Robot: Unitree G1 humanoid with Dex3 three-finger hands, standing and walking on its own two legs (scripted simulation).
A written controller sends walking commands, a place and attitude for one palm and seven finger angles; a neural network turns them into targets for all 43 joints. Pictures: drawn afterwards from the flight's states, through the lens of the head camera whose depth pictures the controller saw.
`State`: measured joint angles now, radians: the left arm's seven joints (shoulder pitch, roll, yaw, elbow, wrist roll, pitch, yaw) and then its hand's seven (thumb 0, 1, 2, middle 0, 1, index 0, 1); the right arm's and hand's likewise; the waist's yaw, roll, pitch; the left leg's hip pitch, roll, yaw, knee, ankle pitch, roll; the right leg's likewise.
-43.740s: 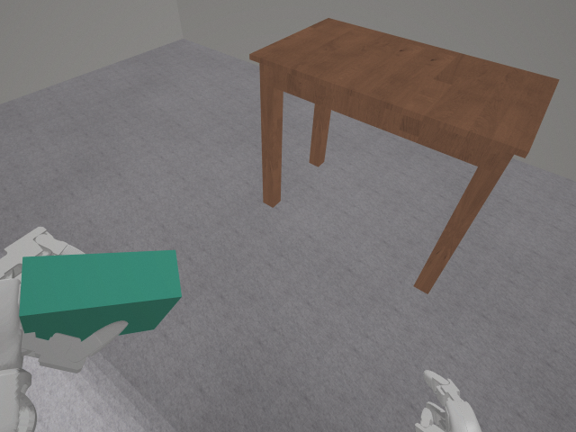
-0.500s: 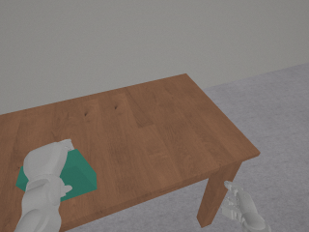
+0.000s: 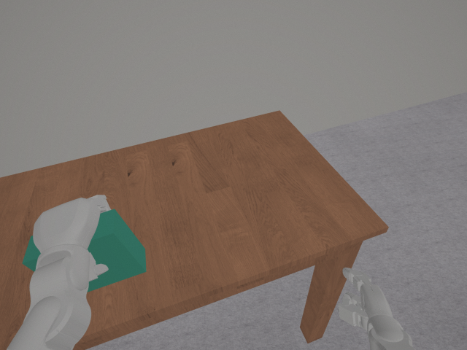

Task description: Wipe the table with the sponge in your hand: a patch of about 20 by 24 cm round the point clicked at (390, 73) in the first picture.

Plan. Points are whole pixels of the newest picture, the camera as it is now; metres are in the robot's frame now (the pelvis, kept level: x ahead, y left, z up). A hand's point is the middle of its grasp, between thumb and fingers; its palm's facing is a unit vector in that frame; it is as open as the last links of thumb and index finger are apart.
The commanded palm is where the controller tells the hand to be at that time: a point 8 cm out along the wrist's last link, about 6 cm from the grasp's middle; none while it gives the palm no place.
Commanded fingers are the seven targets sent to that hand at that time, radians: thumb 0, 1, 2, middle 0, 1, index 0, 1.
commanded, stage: lift the sponge slowly off the table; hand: left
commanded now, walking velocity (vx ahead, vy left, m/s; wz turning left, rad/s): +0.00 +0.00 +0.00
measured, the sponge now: (98, 261) +0.23 +0.29 +0.05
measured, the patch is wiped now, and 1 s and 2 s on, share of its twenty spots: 1.00 1.00 1.00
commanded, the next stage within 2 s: bring the sponge back beside the body in 1.00 s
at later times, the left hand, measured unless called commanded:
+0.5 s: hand (88, 223) +0.25 +0.28 +0.13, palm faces +0.09 -0.10 -0.99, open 9.3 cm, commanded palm +0.21 +0.28 +0.21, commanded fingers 0.00 0.10 1.30 -1.20 -1.60 -1.20 -1.60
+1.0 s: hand (78, 209) +0.25 +0.29 +0.16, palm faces +0.18 -0.12 -0.98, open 9.3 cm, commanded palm +0.21 +0.28 +0.23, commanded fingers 0.00 0.10 1.30 -1.20 -1.60 -1.20 -1.60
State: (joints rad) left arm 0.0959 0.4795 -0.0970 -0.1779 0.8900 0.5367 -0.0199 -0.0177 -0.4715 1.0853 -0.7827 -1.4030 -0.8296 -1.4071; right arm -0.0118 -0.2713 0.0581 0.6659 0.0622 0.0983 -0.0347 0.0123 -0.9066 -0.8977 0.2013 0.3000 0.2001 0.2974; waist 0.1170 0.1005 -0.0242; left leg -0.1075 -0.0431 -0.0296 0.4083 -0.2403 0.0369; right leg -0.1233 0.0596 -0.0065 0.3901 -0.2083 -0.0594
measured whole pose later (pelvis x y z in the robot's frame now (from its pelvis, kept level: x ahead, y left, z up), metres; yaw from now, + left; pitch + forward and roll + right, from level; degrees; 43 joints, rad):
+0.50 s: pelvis -0.01 -0.01 +0.00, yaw +0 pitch -3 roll +0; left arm -0.01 0.54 -0.08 -0.16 0.87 0.52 -0.09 -0.02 -0.47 1.08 -0.78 -1.40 -0.83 -1.41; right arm -0.01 -0.28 0.06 0.66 0.07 0.08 -0.06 0.01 -0.91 -0.90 0.20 0.30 0.20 0.30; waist 0.12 0.11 -0.02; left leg -0.12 -0.04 -0.04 0.42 -0.23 0.03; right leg -0.14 0.06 -0.01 0.40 -0.21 -0.07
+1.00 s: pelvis -0.01 +0.00 +0.00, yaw +1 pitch -3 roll +0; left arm -0.10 0.55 -0.07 -0.22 0.83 0.59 -0.10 -0.02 -0.47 1.08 -0.79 -1.40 -0.83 -1.41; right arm -0.03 -0.28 0.08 0.64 0.08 0.08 -0.06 0.01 -0.91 -0.90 0.20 0.30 0.20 0.30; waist 0.13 0.10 -0.01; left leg -0.13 -0.05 -0.04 0.42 -0.22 0.03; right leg -0.15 0.05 -0.02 0.41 -0.20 -0.06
